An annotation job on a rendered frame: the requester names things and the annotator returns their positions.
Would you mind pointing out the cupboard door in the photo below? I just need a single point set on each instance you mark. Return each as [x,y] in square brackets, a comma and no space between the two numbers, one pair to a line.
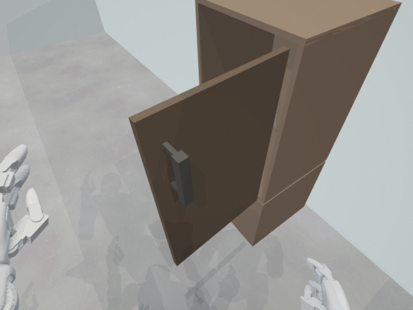
[224,125]

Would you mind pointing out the robot left hand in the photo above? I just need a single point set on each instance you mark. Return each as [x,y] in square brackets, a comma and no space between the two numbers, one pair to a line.
[30,226]

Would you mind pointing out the handle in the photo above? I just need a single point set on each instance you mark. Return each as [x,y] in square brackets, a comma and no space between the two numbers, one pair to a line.
[182,173]

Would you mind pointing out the robot right hand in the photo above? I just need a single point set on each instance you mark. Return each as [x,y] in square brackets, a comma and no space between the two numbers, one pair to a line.
[329,296]

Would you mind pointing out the left robot forearm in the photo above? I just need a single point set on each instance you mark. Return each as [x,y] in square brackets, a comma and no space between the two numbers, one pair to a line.
[9,298]

